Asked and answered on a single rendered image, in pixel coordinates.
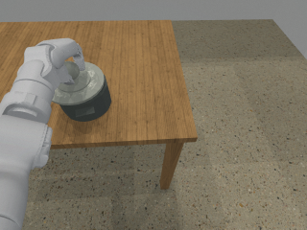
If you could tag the robot left hand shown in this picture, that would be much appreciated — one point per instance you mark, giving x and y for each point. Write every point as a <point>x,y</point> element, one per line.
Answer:
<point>72,49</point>

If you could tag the lid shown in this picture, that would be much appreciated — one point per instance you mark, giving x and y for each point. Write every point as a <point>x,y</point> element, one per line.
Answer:
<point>86,86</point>

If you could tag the knob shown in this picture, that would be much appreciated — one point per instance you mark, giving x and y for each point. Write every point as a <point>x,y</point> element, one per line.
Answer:
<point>73,69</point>

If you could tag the pot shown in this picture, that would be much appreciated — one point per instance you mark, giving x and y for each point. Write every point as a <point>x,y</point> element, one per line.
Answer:
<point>92,109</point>

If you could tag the table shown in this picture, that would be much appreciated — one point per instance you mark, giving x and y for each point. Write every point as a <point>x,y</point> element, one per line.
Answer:
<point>149,99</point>

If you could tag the left robot upper arm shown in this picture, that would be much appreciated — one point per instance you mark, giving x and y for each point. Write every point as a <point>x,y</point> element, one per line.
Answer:
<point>24,145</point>

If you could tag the left robot forearm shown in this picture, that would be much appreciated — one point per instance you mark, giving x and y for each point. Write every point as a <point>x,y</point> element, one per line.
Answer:
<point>34,87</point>

